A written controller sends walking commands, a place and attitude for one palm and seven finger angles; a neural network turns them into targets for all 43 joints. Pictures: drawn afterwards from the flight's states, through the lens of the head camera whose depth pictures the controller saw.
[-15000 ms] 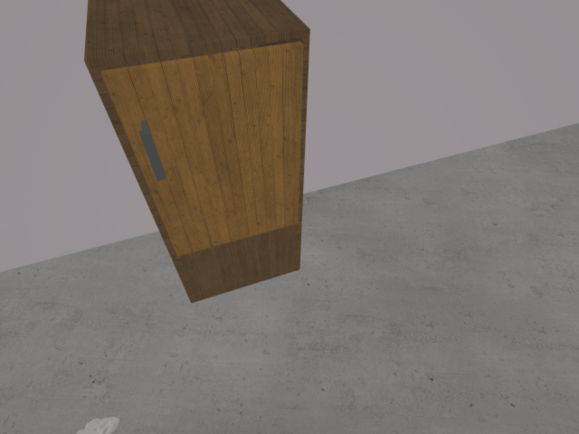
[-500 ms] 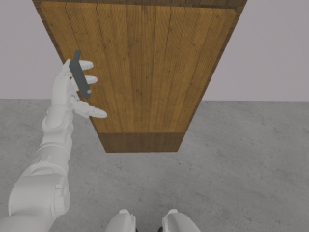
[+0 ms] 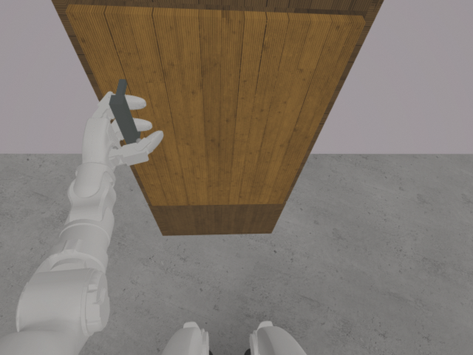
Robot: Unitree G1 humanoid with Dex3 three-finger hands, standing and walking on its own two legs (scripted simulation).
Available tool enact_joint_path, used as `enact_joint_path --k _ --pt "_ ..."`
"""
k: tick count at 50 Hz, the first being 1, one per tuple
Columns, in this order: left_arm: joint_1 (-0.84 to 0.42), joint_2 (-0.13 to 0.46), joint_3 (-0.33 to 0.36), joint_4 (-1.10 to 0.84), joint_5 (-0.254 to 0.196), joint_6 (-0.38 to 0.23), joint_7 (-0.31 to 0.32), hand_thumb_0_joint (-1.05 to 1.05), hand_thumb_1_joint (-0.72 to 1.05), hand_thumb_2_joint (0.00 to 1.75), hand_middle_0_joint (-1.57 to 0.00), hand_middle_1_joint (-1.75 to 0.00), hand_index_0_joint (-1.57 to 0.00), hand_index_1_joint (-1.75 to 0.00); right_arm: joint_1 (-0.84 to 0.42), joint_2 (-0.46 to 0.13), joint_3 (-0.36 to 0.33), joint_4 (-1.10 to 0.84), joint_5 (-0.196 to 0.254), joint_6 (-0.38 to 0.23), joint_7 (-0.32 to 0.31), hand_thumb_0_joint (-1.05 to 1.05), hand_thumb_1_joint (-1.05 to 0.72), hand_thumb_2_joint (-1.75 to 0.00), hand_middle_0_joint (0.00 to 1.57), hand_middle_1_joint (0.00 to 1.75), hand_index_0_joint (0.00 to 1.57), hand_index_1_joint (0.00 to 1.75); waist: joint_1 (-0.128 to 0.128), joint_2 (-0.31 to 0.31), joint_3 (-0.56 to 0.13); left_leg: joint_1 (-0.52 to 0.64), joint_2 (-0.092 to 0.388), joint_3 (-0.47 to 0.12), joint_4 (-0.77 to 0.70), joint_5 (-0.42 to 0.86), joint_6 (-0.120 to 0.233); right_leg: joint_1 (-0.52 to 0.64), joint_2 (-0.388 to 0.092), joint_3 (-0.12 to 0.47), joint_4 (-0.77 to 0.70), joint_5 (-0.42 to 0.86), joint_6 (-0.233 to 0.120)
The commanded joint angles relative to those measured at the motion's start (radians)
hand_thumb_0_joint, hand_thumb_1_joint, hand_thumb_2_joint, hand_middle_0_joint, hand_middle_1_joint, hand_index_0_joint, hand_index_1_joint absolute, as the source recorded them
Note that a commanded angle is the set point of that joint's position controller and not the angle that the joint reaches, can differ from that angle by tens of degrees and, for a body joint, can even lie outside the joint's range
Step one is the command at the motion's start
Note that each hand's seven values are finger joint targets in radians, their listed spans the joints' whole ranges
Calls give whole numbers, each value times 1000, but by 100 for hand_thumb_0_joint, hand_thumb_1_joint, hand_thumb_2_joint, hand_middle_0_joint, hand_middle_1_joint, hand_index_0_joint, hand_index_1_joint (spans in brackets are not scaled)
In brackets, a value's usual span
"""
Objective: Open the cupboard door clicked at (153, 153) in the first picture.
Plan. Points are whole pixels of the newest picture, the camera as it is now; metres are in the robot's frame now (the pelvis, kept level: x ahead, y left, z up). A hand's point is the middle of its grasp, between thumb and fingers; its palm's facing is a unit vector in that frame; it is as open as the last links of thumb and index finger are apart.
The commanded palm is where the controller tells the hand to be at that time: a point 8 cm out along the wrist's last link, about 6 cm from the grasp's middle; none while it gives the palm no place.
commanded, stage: close the thumb around the handle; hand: left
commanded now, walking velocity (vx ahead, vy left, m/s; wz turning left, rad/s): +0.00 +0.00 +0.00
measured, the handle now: (129, 117) +0.51 +0.18 +0.06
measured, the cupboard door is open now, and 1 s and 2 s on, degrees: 0 30 41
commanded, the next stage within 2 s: pull the door open along its arc in 0.24 s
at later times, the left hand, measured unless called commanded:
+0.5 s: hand (140, 145) +0.45 +0.15 +0.06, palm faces -0.01 -1.00 -0.01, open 5.6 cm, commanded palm +0.41 +0.20 +0.06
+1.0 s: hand (177, 240) +0.28 +0.08 +0.07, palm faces +0.23 -0.97 +0.11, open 6.1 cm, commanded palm +0.22 +0.15 +0.06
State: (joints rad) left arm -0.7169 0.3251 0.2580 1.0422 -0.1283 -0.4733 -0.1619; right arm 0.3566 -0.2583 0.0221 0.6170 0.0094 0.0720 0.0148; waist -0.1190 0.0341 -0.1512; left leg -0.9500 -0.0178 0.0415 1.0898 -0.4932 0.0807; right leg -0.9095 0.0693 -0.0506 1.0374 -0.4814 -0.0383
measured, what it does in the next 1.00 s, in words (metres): stands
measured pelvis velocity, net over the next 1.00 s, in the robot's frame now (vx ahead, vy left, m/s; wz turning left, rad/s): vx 0.01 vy -0.01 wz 0.02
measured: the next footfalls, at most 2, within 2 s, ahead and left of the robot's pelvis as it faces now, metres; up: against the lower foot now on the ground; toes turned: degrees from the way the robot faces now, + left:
none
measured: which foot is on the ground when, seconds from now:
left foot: down 0.00-1.00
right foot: down 0.00-1.00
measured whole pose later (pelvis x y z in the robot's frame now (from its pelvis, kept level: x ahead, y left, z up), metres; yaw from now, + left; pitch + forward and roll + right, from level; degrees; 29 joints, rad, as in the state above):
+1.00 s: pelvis +0.01 -0.01 +0.01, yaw +1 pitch +14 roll -1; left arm 0.20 -0.04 -0.16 0.07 -0.05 -0.35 0.28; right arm 0.19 -0.21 0.01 0.47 -0.02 0.03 0.06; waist 0.00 0.02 -0.17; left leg -0.79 -0.03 0.05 1.04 -0.50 0.06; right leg -0.77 0.06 -0.04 1.03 -0.51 -0.06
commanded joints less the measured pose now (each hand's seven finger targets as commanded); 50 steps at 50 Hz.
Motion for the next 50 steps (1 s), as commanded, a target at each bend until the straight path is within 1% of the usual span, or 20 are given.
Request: enact_joint_path --k 1,2,5,7,9,13,15,17,18,22,25,26,32,37,38,39,42,45,48,50 --pt "-399 197 32 -208 -10 -59 5 0 84 88 -40 -134 -40 -134 108 -171 -61 -79 2 -12 -8 0 -90 -90 20 30 20 30 -4 40 -401 369 25 -123 -126 409 -63 123 -3 34 -113 340 4" --pt "-404 155 3 -200 -12 -57 5 0 90 90 -40 -135 -40 -135 104 -165 -60 -78 3 -13 -6 0 -90 -90 20 30 20 30 -11 51 -384 379 27 -127 -129 398 -64 100 -2 30 -117 323 3" --pt "-433 186 32 -212 -15 -68 12 0 90 90 -40 -135 -40 -135 111 -173 -64 -73 0 -16 -10 0 -90 -90 20 30 20 30 -16 35 -392 381 28 -133 -123 385 -62 92 0 30 -115 307 2" --pt "-459 149 -1 -219 -15 -76 12 0 90 90 -40 -135 -40 -135 104 -167 -63 -65 -1 -19 -10 0 -90 -90 20 30 20 30 -25 53 -403 403 29 -137 -123 385 -66 75 -3 28 -115 299 4" --pt "-434 160 9 -220 -13 -81 11 0 90 90 -40 -135 -40 -135 105 -169 -65 -66 -2 -21 -9 0 -90 -90 20 30 20 30 -14 58 -421 411 30 -136 -120 393 -67 81 -2 30 -114 303 3" --pt "-473 198 33 -166 -4 -68 23 0 90 90 -40 -135 -40 -135 107 -173 -59 -58 -3 -18 -15 0 -90 -90 20 30 20 30 -27 23 -373 354 27 -138 -123 340 -62 74 -4 30 -114 272 6" --pt "-468 209 44 -175 -1 -71 23 0 90 90 -40 -135 -40 -135 109 -173 -60 -67 -3 -20 -14 0 -90 -90 20 30 20 30 -14 52 -396 368 24 -139 -121 352 -62 81 -3 31 -110 278 0" --pt "-471 198 30 -172 3 -69 24 0 90 90 -40 -135 -40 -135 106 -173 -59 -64 -4 -17 -15 0 -90 -90 20 30 20 30 -21 55 -405 378 27 -140 -122 359 -65 72 -5 29 -110 280 3" --pt "-438 159 10 -176 -3 -66 22 0 90 90 -40 -135 -40 -135 102 -168 -59 -71 -4 -18 -12 0 -90 -90 20 30 20 30 -14 58 -409 382 25 -136 -124 359 -64 77 -4 29 -113 279 3" --pt "-346 163 17 -250 -18 -68 15 0 90 90 -40 -135 -40 -135 92 -171 -64 -90 0 -15 -7 0 -90 -90 20 30 20 30 15 67 -459 422 28 -130 -132 412 -71 118 -3 27 -113 318 0" --pt "-231 145 12 -306 -32 -58 8 0 90 90 -40 -135 -40 -135 83 -167 -66 -116 5 -12 -1 0 -90 -90 20 30 20 30 30 24 -452 406 24 -117 -139 432 -63 176 1 29 -123 358 -1" --pt "-194 145 7 -352 -34 -58 6 0 90 90 -40 -135 -40 -135 73 -165 -65 -123 8 -12 1 0 -90 -90 20 30 20 30 45 42 -461 409 25 -112 -147 446 -66 193 -1 30 -122 372 -1" --pt "157 78 -28 -580 -73 -34 -1 0 90 90 -40 -135 -40 -135 23 -149 -70 -187 23 -20 12 0 -90 -90 20 30 20 30 96 -9 -420 392 19 -81 -180 476 -56 303 -4 39 -148 451 2" --pt "458 -24 -127 -842 -100 -12 -1 0 90 90 -40 -135 -40 -135 -39 -129 -69 -240 29 -41 19 0 -90 -90 20 30 20 30 108 -8 -334 399 21 -71 -201 494 -50 332 -12 38 -160 478 8" --pt "488 -70 -65 -913 -146 -6 93 0 90 90 -40 -135 -40 -135 -71 -104 -67 -246 24 -52 18 0 -90 -90 20 30 20 30 167 -10 -319 392 24 -72 -216 501 -63 329 -10 20 -159 446 4" --pt "549 -141 -137 -941 -125 6 150 0 90 90 -40 -135 -40 -135 -85 -100 -65 -250 16 -63 22 0 -90 -90 20 30 20 30 145 6 -301 408 24 -70 -211 489 -66 308 -10 15 -157 430 7" --pt "712 -215 -183 -1040 -76 25 312 0 90 90 -40 -135 -40 -135 -119 -90 -62 -255 -3 -85 35 0 -90 -90 20 30 20 30 152 -46 -267 387 27 -87 -196 477 -75 282 -16 1 -132 402 6" --pt "821 -228 -223 -1139 16 29 439 0 90 90 -40 -135 -40 -135 -142 -80 -60 -266 -25 -89 41 0 -90 -90 20 30 20 30 158 -60 -257 351 17 -90 -181 428 -73 290 -22 13 -111 391 1" --pt "925 -300 -307 -1236 105 54 549 0 90 90 -40 -135 -40 -135 -160 -49 -52 -283 -38 -82 46 0 -90 -90 20 30 20 30 163 -53 -266 336 5 -85 -176 394 -71 310 -30 25 -109 390 -3" --pt "1053 -305 -311 -1266 149 89 613 0 90 90 -40 -135 -40 -135 -159 -38 -47 -294 -45 -76 43 0 -90 -90 20 30 20 30 173 -75 -271 326 -2 -85 -173 379 -69 338 -26 32 -119 396 -6"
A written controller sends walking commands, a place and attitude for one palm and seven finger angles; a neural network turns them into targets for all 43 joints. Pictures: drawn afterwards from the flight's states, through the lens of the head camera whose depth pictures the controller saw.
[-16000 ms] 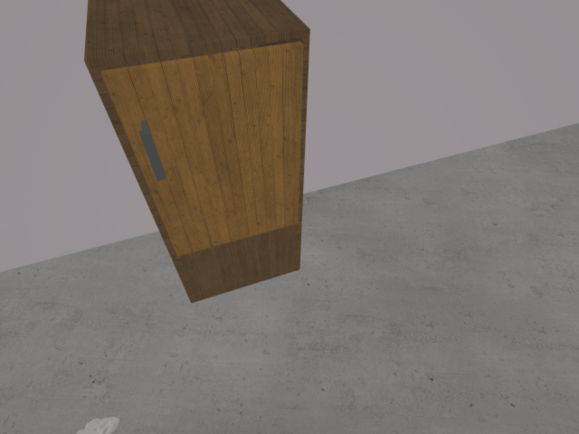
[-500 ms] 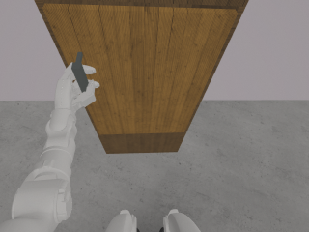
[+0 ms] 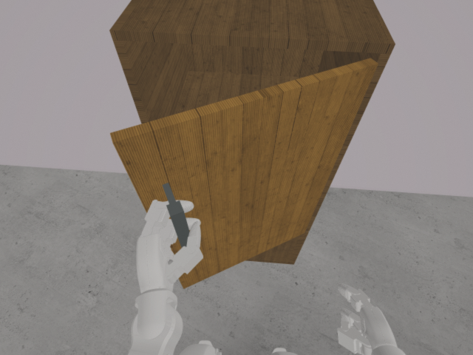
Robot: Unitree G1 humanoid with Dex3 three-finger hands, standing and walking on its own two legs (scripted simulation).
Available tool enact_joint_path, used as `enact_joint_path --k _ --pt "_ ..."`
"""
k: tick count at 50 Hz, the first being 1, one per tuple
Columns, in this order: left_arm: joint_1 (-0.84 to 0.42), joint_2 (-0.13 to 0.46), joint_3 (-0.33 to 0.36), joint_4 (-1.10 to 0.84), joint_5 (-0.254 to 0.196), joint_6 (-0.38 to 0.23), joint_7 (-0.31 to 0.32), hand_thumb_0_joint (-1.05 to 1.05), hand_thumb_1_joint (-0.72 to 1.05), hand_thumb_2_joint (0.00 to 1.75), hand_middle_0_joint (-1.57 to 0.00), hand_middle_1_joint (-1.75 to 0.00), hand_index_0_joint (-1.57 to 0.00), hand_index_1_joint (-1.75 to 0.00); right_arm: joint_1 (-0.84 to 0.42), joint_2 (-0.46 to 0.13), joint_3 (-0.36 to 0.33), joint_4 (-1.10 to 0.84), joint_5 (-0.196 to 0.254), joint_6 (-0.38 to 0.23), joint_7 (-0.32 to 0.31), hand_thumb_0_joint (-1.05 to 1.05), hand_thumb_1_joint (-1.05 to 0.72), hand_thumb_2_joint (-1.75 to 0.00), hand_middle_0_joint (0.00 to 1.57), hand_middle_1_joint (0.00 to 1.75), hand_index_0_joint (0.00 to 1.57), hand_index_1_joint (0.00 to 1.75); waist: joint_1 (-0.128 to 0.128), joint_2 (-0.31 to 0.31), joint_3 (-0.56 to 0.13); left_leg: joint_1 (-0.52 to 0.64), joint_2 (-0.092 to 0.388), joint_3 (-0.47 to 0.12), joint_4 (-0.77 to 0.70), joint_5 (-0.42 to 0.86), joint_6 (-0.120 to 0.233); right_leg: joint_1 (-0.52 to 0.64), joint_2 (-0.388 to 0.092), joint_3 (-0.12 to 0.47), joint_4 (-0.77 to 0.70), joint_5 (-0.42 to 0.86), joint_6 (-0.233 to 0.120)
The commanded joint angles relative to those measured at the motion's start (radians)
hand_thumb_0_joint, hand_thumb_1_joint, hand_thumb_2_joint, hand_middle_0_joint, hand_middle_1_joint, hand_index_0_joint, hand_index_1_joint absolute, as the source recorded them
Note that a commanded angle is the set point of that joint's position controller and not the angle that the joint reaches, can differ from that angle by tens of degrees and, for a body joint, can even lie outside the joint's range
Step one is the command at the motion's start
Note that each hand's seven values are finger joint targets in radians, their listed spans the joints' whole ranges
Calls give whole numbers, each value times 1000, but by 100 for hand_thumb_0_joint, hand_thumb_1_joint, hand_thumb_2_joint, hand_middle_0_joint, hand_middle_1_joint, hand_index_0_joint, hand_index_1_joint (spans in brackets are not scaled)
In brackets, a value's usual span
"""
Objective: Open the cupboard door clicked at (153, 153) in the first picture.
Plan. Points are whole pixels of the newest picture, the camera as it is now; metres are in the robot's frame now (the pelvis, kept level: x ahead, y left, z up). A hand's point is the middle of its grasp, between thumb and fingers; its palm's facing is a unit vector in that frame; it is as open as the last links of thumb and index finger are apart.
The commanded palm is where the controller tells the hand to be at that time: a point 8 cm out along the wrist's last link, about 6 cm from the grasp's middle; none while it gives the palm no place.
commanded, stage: pull the door open along its arc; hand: left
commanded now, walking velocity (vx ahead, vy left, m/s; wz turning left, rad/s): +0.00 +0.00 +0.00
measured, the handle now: (177, 218) +0.32 +0.12 +0.05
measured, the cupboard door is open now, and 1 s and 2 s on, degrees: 30 41 40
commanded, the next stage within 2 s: open thumb and fingers to let go in 0.24 s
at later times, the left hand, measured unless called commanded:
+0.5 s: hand (229, 276) +0.23 +0.03 +0.05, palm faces +0.40 -0.91 -0.02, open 6.1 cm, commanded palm +0.18 +0.08 +0.05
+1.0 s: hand (229, 275) +0.24 +0.03 +0.05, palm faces +0.37 -0.93 -0.01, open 13.9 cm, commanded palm +0.19 +0.09 +0.05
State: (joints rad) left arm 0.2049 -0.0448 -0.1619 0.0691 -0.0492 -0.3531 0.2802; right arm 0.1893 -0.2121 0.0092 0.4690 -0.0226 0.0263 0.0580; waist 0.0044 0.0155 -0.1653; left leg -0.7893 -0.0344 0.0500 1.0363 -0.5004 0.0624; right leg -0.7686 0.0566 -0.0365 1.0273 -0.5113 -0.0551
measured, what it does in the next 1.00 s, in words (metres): shifts its weight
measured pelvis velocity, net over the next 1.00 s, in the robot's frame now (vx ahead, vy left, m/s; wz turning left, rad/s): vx -0.01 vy -0.08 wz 0.05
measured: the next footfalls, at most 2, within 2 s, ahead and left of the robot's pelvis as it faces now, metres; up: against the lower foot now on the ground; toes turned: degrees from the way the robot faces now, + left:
none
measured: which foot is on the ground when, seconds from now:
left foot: down 0.00-1.00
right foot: down 0.00-1.00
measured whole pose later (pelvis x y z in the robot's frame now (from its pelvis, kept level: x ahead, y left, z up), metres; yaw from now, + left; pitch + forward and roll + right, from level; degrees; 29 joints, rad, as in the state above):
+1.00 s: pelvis -0.01 -0.08 -0.01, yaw +3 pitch +13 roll +4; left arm 0.35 -0.04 -0.16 -0.01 -0.03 -0.35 0.38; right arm 0.20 -0.22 0.00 0.53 -0.03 -0.04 0.00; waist 0.00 0.03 -0.17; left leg -0.78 -0.04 -0.07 1.02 -0.47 -0.02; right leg -0.77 0.08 -0.10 1.06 -0.52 -0.13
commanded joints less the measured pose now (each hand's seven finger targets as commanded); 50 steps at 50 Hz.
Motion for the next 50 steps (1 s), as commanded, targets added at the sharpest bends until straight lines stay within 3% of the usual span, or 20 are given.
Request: enact_joint_path --k 1,3,4,5,8,11,15,17,19,22,26,29,31,32,35,37,39,47,50 --pt "179 40 91 -308 76 -10 189 0 90 90 -40 -135 -40 -135 -14 -71 -28 -151 -13 -27 -4 0 -90 -90 20 30 20 30 52 -52 -245 157 10 -87 -120 366 -49 209 -15 22 -121 427 11" --pt "217 18 56 -354 120 22 218 0 90 90 -40 -135 -40 -135 -33 -58 -17 -157 -18 -24 -11 0 -90 -90 20 30 20 30 50 -31 -219 151 4 -86 -120 343 -51 209 -14 24 -129 409 6" --pt "235 3 32 -362 129 38 221 0 90 90 -40 -135 -40 -135 -41 -53 -12 -161 -20 -25 -16 0 -90 -90 20 30 20 30 39 -50 -198 142 3 -87 -120 320 -50 206 -15 24 -139 399 8" --pt "291 18 44 -356 134 48 217 0 90 90 -40 -135 -40 -135 -40 -51 -10 -160 -22 -23 -23 0 -90 -90 20 30 20 30 44 -74 -185 134 2 -89 -120 315 -48 222 -14 33 -154 407 7" --pt "375 -27 -4 -410 106 58 192 0 90 90 -40 -135 -40 -135 -68 -40 -1 -170 -16 -25 -29 0 -90 -90 20 30 20 30 38 -61 -156 130 -4 -81 -118 294 -48 255 -29 53 -182 466 18" --pt "303 -77 -67 -403 90 49 183 0 90 90 -40 -135 -40 -135 -85 -42 4 -160 -18 -49 -35 0 -90 -90 20 30 20 30 -1 -81 -105 100 -3 -98 -92 246 -50 230 -52 91 -202 500 42" --pt "220 -128 -147 -394 122 24 187 0 90 90 -40 -135 -40 -135 -83 -44 1 -154 -24 -91 -32 0 -90 -90 20 30 20 30 -32 -88 -110 58 -7 -113 -48 199 -51 201 -82 151 -217 476 58" --pt "91 -76 -107 -365 132 6 203 0 90 90 -40 -135 -40 -135 -77 -52 -4 -129 -28 -105 -38 0 -90 -90 20 30 20 30 -48 -96 -114 8 -7 -117 -18 161 -55 184 -106 197 -226 435 71" --pt "91 -61 -92 -342 132 -9 202 0 76 84 -39 -134 -39 -134 -75 -49 -7 -123 -28 -116 -44 0 -90 -90 20 30 20 30 -38 -107 -134 -33 -11 -117 -1 131 -58 213 -128 252 -254 381 82" --pt "80 -29 -63 -342 110 -24 186 0 55 75 -38 -131 -38 -131 -62 -52 -19 -116 -20 -124 -50 0 -90 -90 20 30 20 30 -27 -161 -190 -78 -13 -115 8 118 -60 309 -161 320 -279 424 108" --pt "59 10 -26 -326 96 -28 164 0 27 63 -35 -128 -35 -128 -59 -59 -29 -102 -14 -117 -57 0 -90 -90 20 30 20 30 -24 -181 -193 -109 -13 -114 18 108 -58 368 -190 377 -300 480 159" --pt "25 17 -24 -322 83 -35 143 0 6 54 -34 -126 -34 -126 -61 -63 -30 -92 -9 -111 -60 0 -90 -90 20 30 20 30 -29 -144 -167 -103 -10 -118 5 94 -54 331 -182 356 -306 382 128" --pt "39 14 -17 -314 66 -41 132 0 -8 48 -33 -124 -33 -124 -72 -66 -31 -93 -8 -112 -61 0 -90 -90 20 30 20 30 -25 -128 -152 -98 -6 -122 1 84 -53 307 -178 349 -314 328 123" --pt "43 24 1 -303 54 -46 130 0 -15 45 -32 -124 -32 -124 -71 -66 -31 -92 -9 -112 -64 0 -90 -90 20 30 20 30 -24 -149 -155 -103 -6 -124 4 77 -53 308 -179 356 -320 305 128" --pt "48 37 28 -301 33 -54 124 0 -36 36 -31 -122 -31 -122 -69 -71 -34 -91 -8 -114 -64 0 -90 -90 20 30 20 30 -23 -149 -172 -110 -5 -133 9 90 -55 341 -187 377 -316 376 149" --pt "50 36 33 -297 28 -57 120 0 -50 30 -30 -120 -30 -120 -69 -73 -35 -89 -8 -114 -64 0 -90 -90 20 30 20 30 -23 -151 -178 -110 -5 -130 4 96 -55 344 -186 364 -299 415 144" --pt "50 44 43 -293 25 -59 117 0 -50 30 -30 -120 -30 -120 -64 -72 -33 -90 -8 -113 -63 0 -90 -90 20 30 20 30 -20 -134 -174 -109 -7 -127 0 94 -55 337 -183 357 -297 398 140" --pt "84 32 43 -304 21 -62 113 0 -50 30 -23 -80 -23 -80 -64 -72 -35 -97 -7 -110 -62 0 -90 -90 20 30 20 30 -16 -140 -184 -91 -7 -127 -3 118 -52 347 -177 344 -276 490 147" --pt "89 43 58 -296 20 -59 118 0 -50 30 -21 -65 -21 -65 -58 -72 -35 -100 -7 -110 -62 0 -90 -90 20 30 20 30 -19 -162 -173 -90 -6 -128 -2 117 -51 340 -171 339 -281 466 145"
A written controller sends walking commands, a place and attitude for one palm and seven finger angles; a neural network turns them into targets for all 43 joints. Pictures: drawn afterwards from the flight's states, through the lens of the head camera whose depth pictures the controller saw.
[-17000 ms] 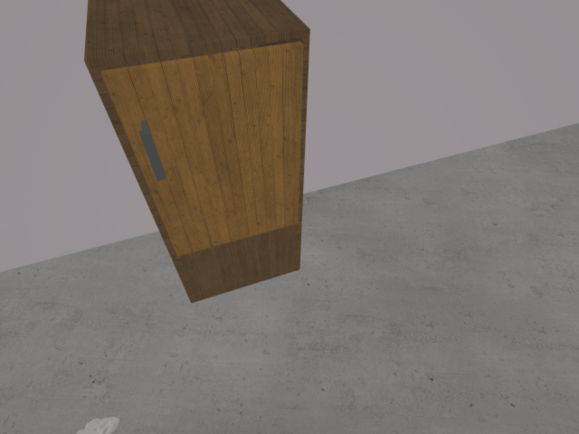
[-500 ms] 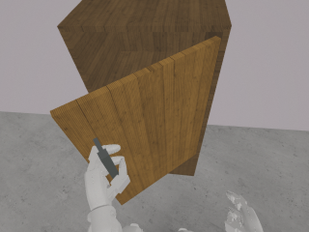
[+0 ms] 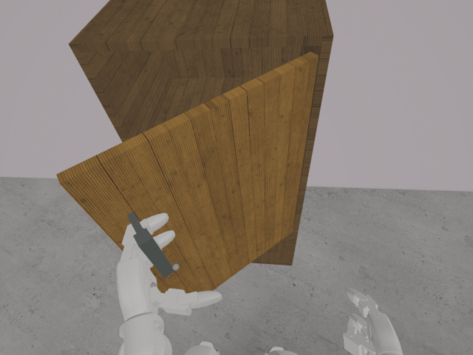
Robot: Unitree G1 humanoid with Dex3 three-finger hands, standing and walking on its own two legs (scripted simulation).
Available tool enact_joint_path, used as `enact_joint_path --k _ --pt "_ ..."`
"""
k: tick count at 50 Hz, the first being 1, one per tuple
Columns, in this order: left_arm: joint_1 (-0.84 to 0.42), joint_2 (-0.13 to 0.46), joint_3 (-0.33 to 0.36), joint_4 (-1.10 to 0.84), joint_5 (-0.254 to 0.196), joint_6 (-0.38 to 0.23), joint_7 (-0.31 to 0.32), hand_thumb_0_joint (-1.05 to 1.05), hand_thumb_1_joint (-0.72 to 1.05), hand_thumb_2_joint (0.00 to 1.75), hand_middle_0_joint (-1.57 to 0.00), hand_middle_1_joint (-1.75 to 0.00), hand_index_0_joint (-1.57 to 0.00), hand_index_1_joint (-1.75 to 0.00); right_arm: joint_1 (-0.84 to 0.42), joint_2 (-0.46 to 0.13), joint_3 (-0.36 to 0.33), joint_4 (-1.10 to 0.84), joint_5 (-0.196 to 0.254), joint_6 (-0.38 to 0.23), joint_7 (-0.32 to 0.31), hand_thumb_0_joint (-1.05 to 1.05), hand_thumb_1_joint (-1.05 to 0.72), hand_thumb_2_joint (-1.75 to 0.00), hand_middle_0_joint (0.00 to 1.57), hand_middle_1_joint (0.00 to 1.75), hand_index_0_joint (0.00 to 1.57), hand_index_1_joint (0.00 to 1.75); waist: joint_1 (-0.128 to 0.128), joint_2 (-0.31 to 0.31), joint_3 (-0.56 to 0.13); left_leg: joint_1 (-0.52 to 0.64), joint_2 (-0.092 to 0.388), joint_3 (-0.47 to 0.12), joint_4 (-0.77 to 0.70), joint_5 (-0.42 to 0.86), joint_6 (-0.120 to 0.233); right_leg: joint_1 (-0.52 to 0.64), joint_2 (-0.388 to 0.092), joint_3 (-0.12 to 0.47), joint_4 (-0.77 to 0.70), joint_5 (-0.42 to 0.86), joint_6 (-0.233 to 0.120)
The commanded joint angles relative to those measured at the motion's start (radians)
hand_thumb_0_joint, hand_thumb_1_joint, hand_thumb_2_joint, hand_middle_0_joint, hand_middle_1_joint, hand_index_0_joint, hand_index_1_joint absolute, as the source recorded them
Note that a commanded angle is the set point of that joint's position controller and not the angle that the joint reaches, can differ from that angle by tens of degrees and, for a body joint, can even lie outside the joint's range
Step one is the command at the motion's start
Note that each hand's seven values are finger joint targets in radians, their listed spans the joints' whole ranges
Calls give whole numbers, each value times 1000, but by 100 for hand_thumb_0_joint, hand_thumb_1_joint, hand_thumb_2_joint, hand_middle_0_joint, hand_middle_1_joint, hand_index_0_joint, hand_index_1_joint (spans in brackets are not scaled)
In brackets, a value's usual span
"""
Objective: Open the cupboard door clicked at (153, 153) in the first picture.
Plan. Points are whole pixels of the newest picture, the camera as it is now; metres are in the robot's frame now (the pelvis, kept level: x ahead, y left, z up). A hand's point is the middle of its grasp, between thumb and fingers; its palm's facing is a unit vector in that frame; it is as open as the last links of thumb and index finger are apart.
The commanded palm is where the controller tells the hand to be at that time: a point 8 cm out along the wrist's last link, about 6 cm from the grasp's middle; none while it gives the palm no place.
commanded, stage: open thumb and fingers to let go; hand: left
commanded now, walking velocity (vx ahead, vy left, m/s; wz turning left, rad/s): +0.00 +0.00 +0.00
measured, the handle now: (150, 245) +0.28 +0.15 +0.06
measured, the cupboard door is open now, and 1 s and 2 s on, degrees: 41 40 39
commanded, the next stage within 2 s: slide the hand sideways off the handle in 0.16 s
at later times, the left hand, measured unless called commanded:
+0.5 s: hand (159, 292) +0.21 +0.12 +0.06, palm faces -0.22 -0.98 +0.01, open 16.0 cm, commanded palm +0.20 +0.18 +0.06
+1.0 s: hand (122, 307) +0.19 +0.17 +0.06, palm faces -0.14 -0.99 +0.06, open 15.8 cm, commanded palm +0.16 +0.22 +0.06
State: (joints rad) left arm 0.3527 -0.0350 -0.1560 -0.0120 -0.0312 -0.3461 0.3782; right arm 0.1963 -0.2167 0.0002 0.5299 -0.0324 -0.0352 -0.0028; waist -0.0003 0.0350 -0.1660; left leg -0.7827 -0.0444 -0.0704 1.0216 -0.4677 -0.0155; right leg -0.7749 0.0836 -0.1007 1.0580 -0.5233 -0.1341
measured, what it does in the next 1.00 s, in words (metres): shifts its weight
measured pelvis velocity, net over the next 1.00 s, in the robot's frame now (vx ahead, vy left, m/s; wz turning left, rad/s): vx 0.00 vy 0.13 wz -0.07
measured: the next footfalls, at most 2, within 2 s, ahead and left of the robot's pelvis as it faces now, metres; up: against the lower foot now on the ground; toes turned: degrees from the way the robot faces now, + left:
none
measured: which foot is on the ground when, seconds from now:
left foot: down 0.00-1.00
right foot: down 0.00-1.00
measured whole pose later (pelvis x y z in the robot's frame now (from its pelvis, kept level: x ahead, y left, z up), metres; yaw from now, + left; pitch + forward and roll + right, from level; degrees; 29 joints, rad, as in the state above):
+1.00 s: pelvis +0.00 +0.13 -0.01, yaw -4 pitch +13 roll -3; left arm 0.61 0.07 -0.36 -0.30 0.03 -0.31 0.11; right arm 0.27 -0.19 0.05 0.31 0.00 0.02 0.04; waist 0.01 0.05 -0.17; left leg -0.85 -0.08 0.04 1.15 -0.54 0.10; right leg -0.81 0.04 0.00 1.12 -0.54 0.01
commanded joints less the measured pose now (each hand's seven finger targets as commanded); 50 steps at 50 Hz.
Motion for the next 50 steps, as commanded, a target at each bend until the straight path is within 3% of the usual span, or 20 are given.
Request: enact_joint_path --k 1,4,7,10,13,14,15,16,17,19,21,23,25,28,30,33,36,45,48,50 --pt "-65 21 40 -212 5 -66 21 0 -50 30 -20 -60 -20 -60 -70 -66 -24 -161 2 -47 0 0 -90 -90 20 30 20 30 -15 -173 -165 -99 3 -6 9 81 26 341 -198 399 -310 468 220" --pt "-59 1 13 -229 18 -65 33 0 -50 30 -18 -45 -18 -45 -66 -66 -25 -168 0 -49 3 0 -90 -90 20 30 20 30 -15 -141 -173 -72 3 -2 3 92 27 314 -187 370 -302 440 202" --pt "-56 -10 6 -208 19 -59 46 0 -50 30 -15 -30 -15 -30 -67 -66 -22 -171 1 -51 5 0 -90 -90 20 30 20 30 -18 -169 -154 -88 1 -4 7 79 27 305 -188 372 -308 420 205" --pt "-101 -11 0 -202 31 -53 64 0 -50 30 -15 -30 -15 -30 -69 -65 -23 -171 0 -54 2 0 -90 -90 20 30 20 30 -24 -186 -141 -88 1 -4 10 69 27 288 -182 364 -318 352 191" --pt "-128 -25 -15 -204 39 -49 83 0 -50 30 -15 -30 -15 -30 -77 -63 -22 -169 -4 -59 1 0 -90 -90 20 30 20 30 -20 -154 -160 -72 -2 5 9 64 28 264 -177 346 -315 294 178" --pt "-146 84 -163 -204 140 -92 -101 0 -50 30 -15 -30 -15 -30 -54 -106 -9 -148 12 -65 7 0 -90 -90 20 30 20 30 -97 -196 -86 -88 4 22 36 59 50 180 -163 345 -267 344 234" --pt "-196 129 -99 -280 99 -126 -205 0 -50 30 -15 -30 -15 -30 -40 -97 -24 -167 17 -59 3 0 -90 -90 20 30 20 30 -72 -144 -188 -86 4 15 42 87 56 238 -169 348 -236 411 233" --pt "-162 155 -96 -283 93 -141 -267 0 -50 30 -15 -30 -15 -30 -46 -93 -24 -175 19 -59 -2 0 -90 -90 20 30 20 30 -53 -122 -212 -80 5 15 36 103 55 274 -172 350 -226 457 219" --pt "-151 158 -97 -302 77 -147 -318 0 -50 30 -15 -30 -15 -30 -37 -91 -24 -185 22 -61 -5 0 -90 -90 20 30 20 30 -51 -103 -236 -53 6 15 20 120 54 283 -163 319 -212 468 199" --pt "-85 146 -115 -310 20 -147 -429 0 -50 30 -15 -30 -15 -30 -35 -97 -23 -215 38 -68 -10 0 -90 -90 20 30 20 30 -55 -105 -224 -20 5 21 12 120 55 257 -151 296 -221 417 190" --pt "-52 99 -124 -311 -66 -114 -481 0 -50 30 -15 -30 -15 -30 -31 -90 -15 -250 52 -73 -15 0 -90 -90 20 30 20 30 -51 -115 -190 -15 5 21 -1 90 53 261 -153 304 -268 333 183" --pt "-17 109 -63 -316 -120 -80 -467 0 -50 30 -15 -30 -15 -30 -40 -97 -14 -272 60 -77 -22 0 -90 -90 20 30 20 30 -28 -139 -172 -16 8 26 -21 55 47 249 -142 284 -295 196 164" --pt "26 99 -38 -303 -126 -58 -415 0 -50 30 -15 -30 -15 -30 -41 -102 -14 -289 58 -80 -19 0 -90 -90 20 30 20 30 -9 -153 -136 -2 9 20 -43 52 47 198 -114 221 -273 125 137" --pt "73 83 -61 -297 -68 -57 -339 0 -50 30 -15 -30 -15 -30 -36 -105 -17 -308 48 -74 -4 0 -90 -90 20 30 20 30 -5 -137 -88 21 14 6 -64 56 50 85 -73 130 -195 103 108" --pt "101 99 -63 -322 -24 -65 -295 0 -50 30 -15 -30 -15 -30 -27 -108 -19 -321 39 -66 9 0 -90 -90 20 30 20 30 6 -90 -98 42 17 -9 -77 76 48 50 -56 87 -138 127 91" --pt "111 103 -90 -382 41 -73 -248 0 -50 30 -15 -30 -15 -30 -19 -102 -18 -341 33 -48 24 0 -90 -90 20 30 20 30 11 -20 -130 79 27 -25 -80 85 37 -3 -50 72 -87 126 83" --pt "136 100 -113 -428 65 -64 -224 0 -50 30 -15 -30 -15 -30 -14 -100 -16 -359 32 -31 33 0 -90 -90 20 30 20 30 15 17 -140 105 35 -51 -100 87 24 -20 -46 62 -67 123 78" --pt "222 59 -176 -509 45 -31 -234 0 -50 30 -15 -30 -15 -30 9 -108 -18 -385 40 7 28 0 -90 -90 20 30 20 30 -2 -29 -123 179 78 -147 -140 197 -30 -58 -39 44 -25 157 92" --pt "280 56 -191 -517 55 -43 -247 0 -50 30 -15 -30 -15 -30 12 -105 -22 -392 40 9 34 0 -90 -90 20 30 20 30 3 -40 -125 169 80 -147 -130 199 -37 -76 -40 46 -11 147 97" --pt "299 87 -164 -518 63 -47 -256 0 -50 30 -15 -30 -15 -30 12 -106 -25 -391 40 12 32 0 -90 -90 20 30 20 30 11 -28 -123 153 76 -140 -124 204 -40 -74 -41 52 1 151 94"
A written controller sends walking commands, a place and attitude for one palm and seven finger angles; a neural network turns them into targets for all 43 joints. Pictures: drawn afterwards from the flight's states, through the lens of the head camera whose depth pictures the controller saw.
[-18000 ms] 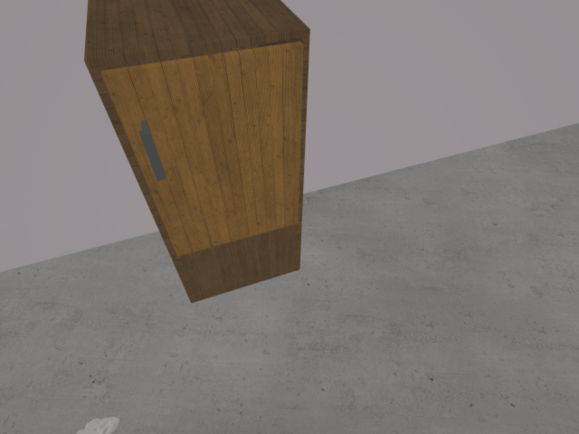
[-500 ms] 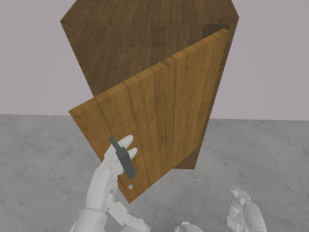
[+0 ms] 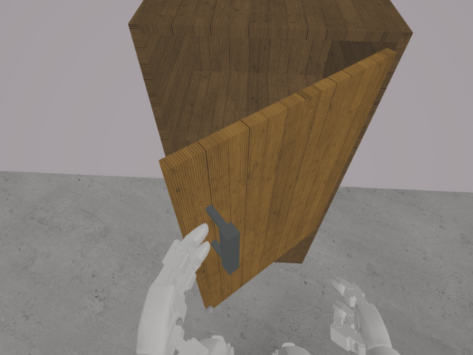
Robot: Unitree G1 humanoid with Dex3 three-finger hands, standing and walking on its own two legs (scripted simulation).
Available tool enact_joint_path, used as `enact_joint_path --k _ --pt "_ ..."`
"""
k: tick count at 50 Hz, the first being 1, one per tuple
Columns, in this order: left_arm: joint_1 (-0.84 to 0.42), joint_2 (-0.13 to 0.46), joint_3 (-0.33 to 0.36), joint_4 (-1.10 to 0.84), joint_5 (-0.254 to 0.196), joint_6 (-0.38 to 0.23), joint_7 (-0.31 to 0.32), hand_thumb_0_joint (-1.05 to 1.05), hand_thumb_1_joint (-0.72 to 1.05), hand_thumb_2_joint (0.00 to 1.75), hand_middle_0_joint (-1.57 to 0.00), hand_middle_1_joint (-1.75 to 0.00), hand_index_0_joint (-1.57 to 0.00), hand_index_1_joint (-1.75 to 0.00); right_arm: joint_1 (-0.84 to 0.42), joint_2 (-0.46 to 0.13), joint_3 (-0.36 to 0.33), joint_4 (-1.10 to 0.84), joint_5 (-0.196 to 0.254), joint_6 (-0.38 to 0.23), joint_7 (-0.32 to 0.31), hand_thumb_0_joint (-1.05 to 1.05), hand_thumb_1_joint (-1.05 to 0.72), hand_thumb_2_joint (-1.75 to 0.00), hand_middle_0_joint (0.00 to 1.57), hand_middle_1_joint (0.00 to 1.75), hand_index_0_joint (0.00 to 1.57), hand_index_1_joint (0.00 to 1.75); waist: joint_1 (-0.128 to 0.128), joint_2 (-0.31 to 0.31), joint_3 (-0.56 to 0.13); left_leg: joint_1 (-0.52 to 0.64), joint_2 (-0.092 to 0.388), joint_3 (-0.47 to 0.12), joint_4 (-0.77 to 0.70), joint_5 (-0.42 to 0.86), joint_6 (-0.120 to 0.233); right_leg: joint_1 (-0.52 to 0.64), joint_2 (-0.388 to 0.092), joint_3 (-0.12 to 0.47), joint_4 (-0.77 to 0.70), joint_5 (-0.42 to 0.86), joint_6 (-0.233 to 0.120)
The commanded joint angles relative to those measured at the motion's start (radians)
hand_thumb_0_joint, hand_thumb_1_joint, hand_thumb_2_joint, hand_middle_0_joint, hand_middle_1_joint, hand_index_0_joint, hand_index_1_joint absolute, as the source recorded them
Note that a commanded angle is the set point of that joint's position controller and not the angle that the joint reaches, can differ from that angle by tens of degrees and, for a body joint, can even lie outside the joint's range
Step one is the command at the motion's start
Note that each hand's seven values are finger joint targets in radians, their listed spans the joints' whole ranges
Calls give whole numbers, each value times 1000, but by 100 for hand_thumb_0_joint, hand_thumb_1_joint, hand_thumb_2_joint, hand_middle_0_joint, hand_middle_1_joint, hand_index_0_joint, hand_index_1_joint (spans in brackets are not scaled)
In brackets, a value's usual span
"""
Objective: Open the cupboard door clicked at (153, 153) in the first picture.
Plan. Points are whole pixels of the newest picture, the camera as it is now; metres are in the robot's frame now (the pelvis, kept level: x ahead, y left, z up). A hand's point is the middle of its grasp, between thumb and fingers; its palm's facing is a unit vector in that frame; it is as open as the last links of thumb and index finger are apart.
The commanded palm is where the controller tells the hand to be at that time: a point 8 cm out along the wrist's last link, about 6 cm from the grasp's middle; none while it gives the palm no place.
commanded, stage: slide the hand sideways off the handle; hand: left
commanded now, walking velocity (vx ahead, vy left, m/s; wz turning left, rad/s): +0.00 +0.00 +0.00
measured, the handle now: (222, 240) +0.28 +0.05 +0.07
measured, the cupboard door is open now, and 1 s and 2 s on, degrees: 40 39 39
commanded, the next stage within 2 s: draw the hand back to the body in 0.46 s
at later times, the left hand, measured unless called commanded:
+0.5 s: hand (176, 343) +0.14 +0.09 +0.07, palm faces -0.01 -1.00 -0.01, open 16.2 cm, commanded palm +0.11 +0.15 +0.07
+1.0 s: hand (133, 322) +0.16 +0.13 +0.12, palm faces -0.01 -1.00 -0.07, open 16.3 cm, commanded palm +0.12 +0.20 +0.15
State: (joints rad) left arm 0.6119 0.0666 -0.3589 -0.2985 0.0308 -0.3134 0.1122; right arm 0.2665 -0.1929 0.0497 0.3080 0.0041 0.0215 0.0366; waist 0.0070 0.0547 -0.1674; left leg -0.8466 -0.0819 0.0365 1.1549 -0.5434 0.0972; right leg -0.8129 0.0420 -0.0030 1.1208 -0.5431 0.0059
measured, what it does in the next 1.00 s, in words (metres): stands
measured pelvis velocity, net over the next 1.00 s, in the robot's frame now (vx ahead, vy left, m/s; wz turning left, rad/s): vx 0.00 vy -0.04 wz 0.03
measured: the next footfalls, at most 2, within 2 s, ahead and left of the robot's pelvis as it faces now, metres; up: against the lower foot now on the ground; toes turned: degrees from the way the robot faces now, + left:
none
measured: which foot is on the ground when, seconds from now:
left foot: down 0.00-1.00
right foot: down 0.00-1.00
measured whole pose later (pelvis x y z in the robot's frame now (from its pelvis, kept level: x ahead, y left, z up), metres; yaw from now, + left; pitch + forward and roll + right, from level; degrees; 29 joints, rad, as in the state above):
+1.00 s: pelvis +0.00 -0.04 +0.02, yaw +2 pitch +9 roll -3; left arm 0.71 0.28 0.11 -0.39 -0.30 -0.23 -0.22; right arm 0.29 -0.24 0.02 0.38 0.07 -0.04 -0.09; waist 0.01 0.06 -0.18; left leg -0.71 -0.04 -0.04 1.06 -0.50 0.05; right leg -0.66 0.09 -0.07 0.99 -0.49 -0.06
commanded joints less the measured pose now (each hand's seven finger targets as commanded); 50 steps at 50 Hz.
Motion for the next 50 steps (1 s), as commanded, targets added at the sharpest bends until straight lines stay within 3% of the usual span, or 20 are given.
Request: enact_joint_path --k 1,4,6,9,12,19,21,22,25,28,30,32,36,38,40,42,45,46,47,50 --pt "35 -18 30 -244 6 -82 5 0 -50 30 -15 -30 -15 -30 -57 -130 -74 -172 2 -43 -6 0 -90 -90 20 30 20 30 -1 -44 -132 221 114 -249 -250 280 -154 -46 -2 -45 -59 170 -44" --pt "83 -1 48 -268 -6 -86 -17 0 -50 30 -15 -30 -15 -30 -57 -125 -77 -177 4 -44 -7 0 -90 -90 20 30 20 30 12 -37 -152 206 105 -232 -245 264 -151 -27 -1 -44 -62 167 -47" --pt "158 21 88 -277 -24 -80 -34 0 -50 30 -15 -30 -15 -30 -53 -120 -80 -182 7 -39 -12 0 -90 -90 20 30 20 30 29 -54 -177 198 96 -204 -232 325 -145 22 2 -42 -69 206 -50" --pt "179 47 130 -286 -55 -74 -63 0 -50 30 -15 -30 -15 -30 -55 -117 -83 -180 14 -35 -22 0 -90 -90 20 30 20 30 21 -96 -152 154 83 -175 -214 288 -127 55 9 -42 -92 224 -50" --pt "213 60 166 -292 -84 -81 -95 0 -50 30 -15 -30 -15 -30 -62 -111 -88 -171 15 -43 -35 0 -90 -90 20 30 20 30 21 -96 -151 129 72 -151 -191 292 -113 71 11 -38 -103 247 -49" --pt "155 126 235 -313 -163 -142 -200 0 -50 30 -15 -30 -15 -30 -71 -123 -89 -146 21 -77 -66 0 -90 -90 20 30 20 30 -10 -28 -113 52 57 -130 -139 174 -84 23 8 -15 -126 184 -45" --pt "180 168 299 -297 -187 -147 -224 0 -50 30 -15 -30 -15 -30 -70 -123 -94 -139 24 -80 -76 0 -90 -90 20 30 20 30 2 -39 -129 39 57 -119 -129 172 -81 48 8 -3 -135 183 -45" --pt "167 154 286 -296 -196 -150 -236 0 -50 30 -15 -30 -15 -30 -73 -122 -93 -141 24 -85 -78 0 -90 -90 20 30 20 30 -7 -49 -132 31 54 -115 -116 169 -77 53 5 8 -143 188 -41" --pt "146 171 323 -271 -222 -135 -258 0 -50 30 -15 -30 -15 -30 -81 -123 -93 -136 28 -91 -87 0 -90 -90 20 30 20 30 -6 -40 -128 5 57 -108 -101 142 -72 57 2 30 -162 146 -39" --pt "134 184 358 -241 -236 -110 -263 0 -50 30 -15 -30 -15 -30 -84 -122 -92 -135 32 -90 -93 0 -90 -90 20 30 20 30 -6 -73 -113 -27 59 -99 -89 110 -70 74 -10 61 -194 93 -30" --pt "121 253 431 -285 -250 -94 -257 0 -50 30 -15 -30 -15 -30 -88 -125 -93 -138 36 -85 -103 0 -90 -90 20 30 20 30 13 -69 -157 -10 60 -95 -95 126 -68 127 -13 84 -211 103 -27" --pt "129 263 443 -354 -261 -78 -249 0 -50 30 -15 -30 -15 -30 -87 -119 -88 -155 45 -82 -107 0 -90 -90 20 30 20 30 22 -35 -181 39 55 -91 -123 157 -68 174 -16 87 -229 146 -25" --pt "176 259 480 -332 -293 -36 -265 0 -50 30 -15 -30 -15 -30 -90 -113 -84 -141 56 -77 -116 0 -90 -90 20 30 20 30 10 -56 -127 66 55 -94 -147 185 -66 211 -23 92 -273 241 -2" --pt "150 251 474 -301 -303 -16 -283 0 -50 30 -15 -30 -15 -30 -86 -122 -80 -133 58 -80 -118 0 -90 -90 20 30 20 30 -14 -87 -70 69 60 -99 -162 164 -64 194 -27 89 -305 214 9" --pt "150 252 490 -258 -319 3 -302 0 -50 30 -15 -30 -15 -30 -91 -129 -78 -122 57 -86 -122 0 -90 -90 20 30 20 30 -18 -109 -21 65 63 -104 -173 148 -62 192 -31 95 -337 181 13" --pt "146 269 512 -257 -328 13 -321 0 -50 30 -15 -30 -15 -30 -86 -135 -77 -124 57 -94 -126 0 -90 -90 20 30 20 30 -13 -123 -29 76 64 -100 -181 144 -62 211 -42 106 -358 169 18" --pt "89 320 558 -297 -340 16 -331 0 -50 30 -15 -30 -15 -30 -89 -143 -73 -119 58 -111 -130 0 -90 -90 20 30 20 30 -6 -63 -35 121 64 -98 -206 154 -60 226 -39 101 -377 136 8" --pt "80 335 576 -336 -345 10 -330 0 -50 30 -15 -30 -15 -30 -85 -142 -72 -119 61 -119 -130 0 -90 -90 20 30 20 30 4 -40 -74 151 64 -99 -219 180 -61 248 -36 94 -371 169 2" --pt "97 323 574 -338 -352 12 -331 0 -50 30 -15 -30 -15 -30 -86 -134 -68 -117 62 -127 -130 0 -90 -90 20 30 20 30 9 -18 -72 169 63 -99 -235 187 -63 253 -31 79 -371 176 -3" --pt "91 346 616 -355 -372 13 -330 0 -43 33 -15 -30 -15 -30 -86 -138 -69 -101 68 -144 -129 0 -90 -90 20 30 20 30 19 -13 -87 217 66 -110 -270 228 -64 280 -14 43 -367 231 -13"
